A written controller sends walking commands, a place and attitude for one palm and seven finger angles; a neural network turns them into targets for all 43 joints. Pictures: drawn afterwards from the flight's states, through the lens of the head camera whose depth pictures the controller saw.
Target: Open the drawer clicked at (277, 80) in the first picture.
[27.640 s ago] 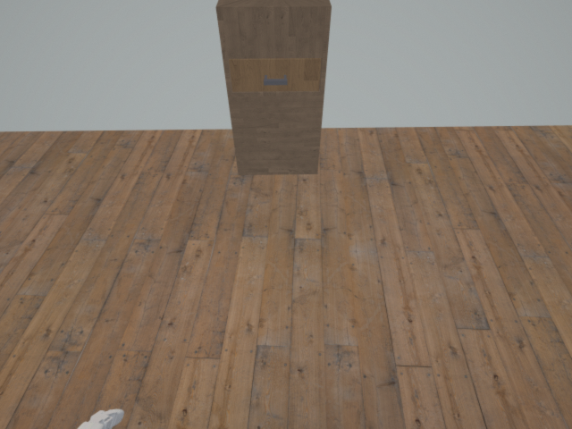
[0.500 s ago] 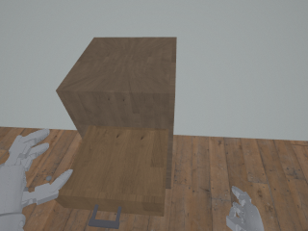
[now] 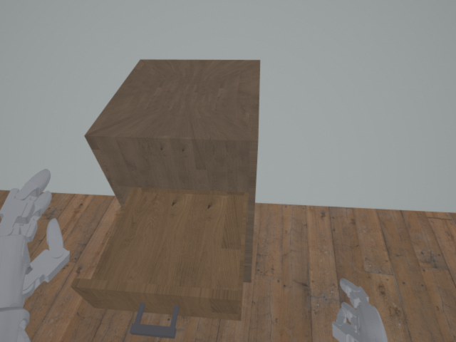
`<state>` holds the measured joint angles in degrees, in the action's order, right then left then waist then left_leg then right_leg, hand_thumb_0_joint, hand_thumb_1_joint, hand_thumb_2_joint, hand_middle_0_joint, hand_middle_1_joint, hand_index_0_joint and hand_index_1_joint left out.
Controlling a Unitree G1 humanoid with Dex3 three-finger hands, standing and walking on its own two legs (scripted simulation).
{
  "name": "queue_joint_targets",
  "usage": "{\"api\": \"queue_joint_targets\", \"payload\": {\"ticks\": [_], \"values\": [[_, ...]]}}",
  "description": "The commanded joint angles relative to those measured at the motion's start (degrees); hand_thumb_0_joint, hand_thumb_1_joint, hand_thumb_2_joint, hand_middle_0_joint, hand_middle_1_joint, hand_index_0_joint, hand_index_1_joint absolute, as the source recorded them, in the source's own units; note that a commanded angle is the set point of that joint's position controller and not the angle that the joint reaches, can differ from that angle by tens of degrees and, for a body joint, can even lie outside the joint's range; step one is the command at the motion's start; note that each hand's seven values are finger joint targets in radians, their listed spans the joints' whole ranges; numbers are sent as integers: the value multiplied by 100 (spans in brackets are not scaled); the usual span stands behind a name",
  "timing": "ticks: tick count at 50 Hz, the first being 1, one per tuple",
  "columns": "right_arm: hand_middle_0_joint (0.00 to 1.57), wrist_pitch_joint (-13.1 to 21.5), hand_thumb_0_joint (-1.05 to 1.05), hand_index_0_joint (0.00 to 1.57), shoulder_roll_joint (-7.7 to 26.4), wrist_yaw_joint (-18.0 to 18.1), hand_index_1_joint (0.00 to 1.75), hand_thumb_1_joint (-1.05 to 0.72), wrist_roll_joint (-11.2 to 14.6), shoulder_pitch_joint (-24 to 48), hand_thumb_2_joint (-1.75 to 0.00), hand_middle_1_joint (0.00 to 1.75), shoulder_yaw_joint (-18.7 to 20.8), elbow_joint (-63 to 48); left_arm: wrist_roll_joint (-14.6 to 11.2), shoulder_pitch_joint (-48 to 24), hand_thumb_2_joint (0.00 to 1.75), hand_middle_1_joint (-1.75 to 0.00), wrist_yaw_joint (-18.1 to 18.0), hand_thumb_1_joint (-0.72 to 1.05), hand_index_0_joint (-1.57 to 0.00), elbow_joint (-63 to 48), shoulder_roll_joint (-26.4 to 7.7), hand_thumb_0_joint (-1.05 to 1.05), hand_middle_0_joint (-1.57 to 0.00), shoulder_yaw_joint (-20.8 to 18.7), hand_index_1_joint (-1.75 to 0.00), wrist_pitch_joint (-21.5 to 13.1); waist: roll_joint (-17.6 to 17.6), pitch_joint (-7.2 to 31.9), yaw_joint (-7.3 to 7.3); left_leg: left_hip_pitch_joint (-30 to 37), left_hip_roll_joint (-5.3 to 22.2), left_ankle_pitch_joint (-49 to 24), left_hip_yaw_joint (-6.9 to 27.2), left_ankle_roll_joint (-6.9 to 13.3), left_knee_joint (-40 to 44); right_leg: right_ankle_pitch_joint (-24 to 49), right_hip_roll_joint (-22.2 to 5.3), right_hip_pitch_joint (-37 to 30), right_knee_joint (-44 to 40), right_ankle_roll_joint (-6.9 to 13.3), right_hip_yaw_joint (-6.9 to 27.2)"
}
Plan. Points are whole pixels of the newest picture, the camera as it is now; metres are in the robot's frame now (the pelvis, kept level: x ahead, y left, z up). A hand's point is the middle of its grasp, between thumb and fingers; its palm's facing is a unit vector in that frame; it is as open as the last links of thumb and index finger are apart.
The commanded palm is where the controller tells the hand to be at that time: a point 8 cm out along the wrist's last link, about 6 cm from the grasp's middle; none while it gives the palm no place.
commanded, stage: step back with the hand held close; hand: left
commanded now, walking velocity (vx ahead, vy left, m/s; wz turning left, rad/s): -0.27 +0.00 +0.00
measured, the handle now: (156, 320) +0.21 +0.21 -0.21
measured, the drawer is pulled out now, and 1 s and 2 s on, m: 0.30 0.30 0.30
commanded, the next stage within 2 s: stop stepping back and stand still in 1.44 s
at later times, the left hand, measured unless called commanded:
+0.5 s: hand (30, 282) +0.14 +0.26 +0.16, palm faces +0.34 -0.79 -0.51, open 7.4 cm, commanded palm +0.08 +0.30 +0.17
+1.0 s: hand (1, 325) +0.09 +0.26 +0.16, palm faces +0.38 -0.77 -0.52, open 7.4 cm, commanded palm +0.02 +0.29 +0.17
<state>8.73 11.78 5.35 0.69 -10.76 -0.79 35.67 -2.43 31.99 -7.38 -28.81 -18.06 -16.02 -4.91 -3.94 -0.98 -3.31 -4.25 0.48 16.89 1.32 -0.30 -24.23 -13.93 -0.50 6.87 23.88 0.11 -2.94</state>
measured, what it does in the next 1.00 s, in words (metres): walks backwards: right foot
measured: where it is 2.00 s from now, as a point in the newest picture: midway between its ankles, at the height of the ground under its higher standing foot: outside the picture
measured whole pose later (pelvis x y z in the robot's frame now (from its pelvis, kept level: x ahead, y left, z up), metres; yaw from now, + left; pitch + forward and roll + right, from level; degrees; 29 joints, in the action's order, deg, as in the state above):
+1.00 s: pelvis -0.10 +0.01 -0.02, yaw +2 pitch +4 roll -1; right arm 5.7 9.8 5.1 1.1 -10.9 -0.2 33.2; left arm -1.7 36.5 -9.5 -38.2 -25.7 -25.7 -13.3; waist 1.6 -1.0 0.5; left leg -27.4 -0.6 11.2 3.2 0.2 -34.3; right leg -18.7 0.9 20.0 33.5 -0.3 0.1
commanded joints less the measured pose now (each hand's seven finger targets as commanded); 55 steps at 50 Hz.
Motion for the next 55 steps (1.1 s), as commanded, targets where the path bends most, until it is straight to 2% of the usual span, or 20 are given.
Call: {"api": "queue_joint_targets", "payload": {"ticks": [1,2,3,7,9,13,19,28,32,36,39,40,42,43,47,50,51,52,53,55], "values": [[20,170,0,20,683,-12,30,-90,25,667,-90,30,147,-1154,-52,-1091,90,-30,-162,90,-20,-1650,-1598,0,-20,-1422,-30,-665,137,-479,262,-927,163,-1181,139,188,210,1099,-385,395,-654,22,306],[20,27,0,20,573,-26,30,-90,10,679,-90,30,163,-993,18,-534,90,-30,-94,90,-20,-910,-1143,0,-20,-1140,-30,-685,604,-391,291,-906,174,-1047,223,186,137,948,-456,431,-698,32,203],[20,-17,0,20,633,-42,30,-90,4,812,-90,30,187,-1117,35,-611,90,-30,-60,90,-20,-1170,-1202,0,-20,-1095,-30,-740,496,-435,272,-914,130,-1103,204,189,130,1064,-467,512,-743,58,285],[20,-250,0,20,707,-72,30,-90,-6,822,-90,30,288,-1136,14,368,90,-30,-16,90,-20,-1087,-899,0,-20,-914,-30,-813,297,617,289,-779,208,-1810,198,210,-25,1588,-559,9,-334,60,158],[20,-301,0,20,701,-77,30,-90,-2,855,-90,30,322,-1211,1,609,90,-30,-10,90,-20,-1381,-1021,0,-20,-1027,-30,-859,192,1089,291,-741,247,-2251,188,192,-61,1939,-553,-226,-114,59,127],[20,-384,0,20,715,-28,30,-90,15,885,-90,30,383,-1307,-23,771,90,-30,-75,90,-20,-1957,-1374,0,-20,-1315,-30,-901,266,1517,314,-877,288,-2540,233,156,-175,2218,-553,-381,110,65,109],[20,-395,0,20,674,58,30,-90,12,861,-90,30,411,-1284,-49,792,90,-30,-151,90,-20,-1976,-1349,0,-20,-1307,-30,-903,43,1150,312,-1199,429,-2497,436,168,-23,1774,-415,-73,299,3,32],[20,-275,0,20,736,27,30,-90,12,838,-90,30,405,-1251,8,534,90,-30,-201,90,-20,-1822,-1224,0,-20,-1182,-30,-931,-67,645,306,-2354,609,-693,657,326,351,712,-379,-56,514,23,238],[20,-226,0,20,708,-12,30,-90,24,728,-90,30,383,-1266,38,378,90,-30,-256,90,-20,-1896,-1252,0,-20,-1143,-30,-998,420,475,343,-2421,297,674,485,289,-69,-322,-669,478,-184,123,691],[20,-208,0,20,711,14,30,-90,0,608,-90,30,386,-1122,39,232,90,-30,-366,90,-20,-2059,-1274,0,-20,-1055,-30,-1040,830,566,371,-1143,-87,650,119,109,-1347,-1523,-1246,2000,-1008,472,991],[20,-202,0,20,691,76,30,-90,-32,621,-90,30,328,-1097,37,218,90,-30,-432,90,-20,-2210,-1337,0,-20,-1147,-30,-1022,353,568,404,-1203,161,689,404,152,-511,-1381,-861,1885,-502,282,532],[20,-186,0,20,708,99,30,-90,-25,698,-90,30,315,-1161,45,225,90,-30,-439,90,-20,-2259,-1373,0,-20,-1180,-30,-1031,-4,454,387,-1702,412,909,734,237,80,-1377,-555,1559,-104,109,391],[20,-108,0,20,742,105,30,-90,25,812,-90,30,319,-1304,104,311,90,-30,-428,90,-20,-2225,-1357,0,-20,-1308,-30,-1066,-1032,433,371,-3582,1177,1764,1646,588,1354,-897,31,-12,1621,-95,173],[20,-78,0,20,696,100,30,-90,61,841,-90,30,359,-1321,161,346,90,-30,-401,90,-20,-2102,-1342,0,-20,-1314,-30,-1084,-1100,472,342,-4016,1346,1955,1834,676,1504,-701,114,-394,2077,-115,194],[20,40,0,20,712,19,30,-90,45,769,-90,30,431,-1231,60,759,90,-30,-275,90,-20,-1962,-1419,0,-20,-1443,-30,-1163,23,855,258,-2720,937,-770,1131,572,64,575,-100,102,1094,-8,450],[20,88,0,20,749,-36,30,-90,-23,782,-90,30,385,-1061,-3,648,90,-30,-156,90,-20,-2009,-1437,0,-20,-1453,-30,-1274,-308,758,300,-2565,836,-1013,992,483,58,975,-152,213,742,36,453],[20,104,0,20,729,-50,30,-90,-19,711,-90,30,352,-1009,-20,632,90,-30,-158,90,-20,-2108,-1423,0,-20,-1415,-30,-1293,-255,1113,323,-1987,775,-2077,870,408,-174,1746,-203,252,637,47,532],[20,122,0,20,727,-62,30,-90,16,711,-90,30,408,-985,-30,643,90,-30,-140,90,-20,-2161,-1400,0,-20,-1345,-30,-1253,111,1619,300,-1424,693,-2670,647,312,-557,2270,-294,223,625,51,633],[20,138,0,20,723,-45,30,-90,46,750,-90,30,455,-974,-59,625,90,-30,-125,90,-20,-2244,-1532,0,-20,-1412,-30,-1236,339,1911,286,-1133,572,-2678,507,260,-841,2468,-433,307,526,144,749],[20,78,0,20,673,-55,30,-90,78,689,-90,30,482,-1005,-115,767,90,-30,-118,90,-20,-2270,-1460,0,-20,-1371,-30,-1239,583,1899,326,-1118,210,-1594,199,102,-1319,2176,-943,596,116,411,1115]]}}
